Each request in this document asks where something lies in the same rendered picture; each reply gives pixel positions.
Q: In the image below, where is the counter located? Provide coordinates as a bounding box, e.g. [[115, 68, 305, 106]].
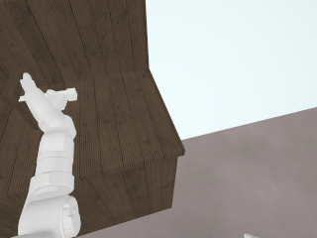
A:
[[0, 0, 185, 238]]

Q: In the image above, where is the robot left upper arm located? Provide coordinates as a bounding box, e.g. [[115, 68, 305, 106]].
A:
[[11, 194, 81, 238]]

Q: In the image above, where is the robot left forearm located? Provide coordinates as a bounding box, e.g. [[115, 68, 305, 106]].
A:
[[18, 108, 76, 235]]

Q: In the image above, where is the robot left hand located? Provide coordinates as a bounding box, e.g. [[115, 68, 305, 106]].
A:
[[20, 72, 67, 122]]

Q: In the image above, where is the tap lever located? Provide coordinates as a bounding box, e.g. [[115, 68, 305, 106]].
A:
[[19, 87, 77, 102]]

